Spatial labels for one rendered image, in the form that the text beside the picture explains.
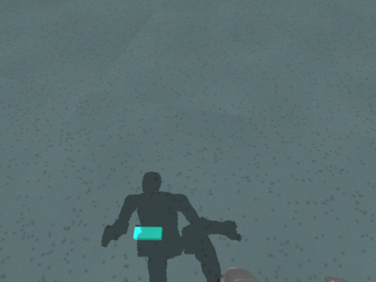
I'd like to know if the small box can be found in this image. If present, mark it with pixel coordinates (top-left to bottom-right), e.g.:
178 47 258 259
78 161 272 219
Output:
133 227 163 240

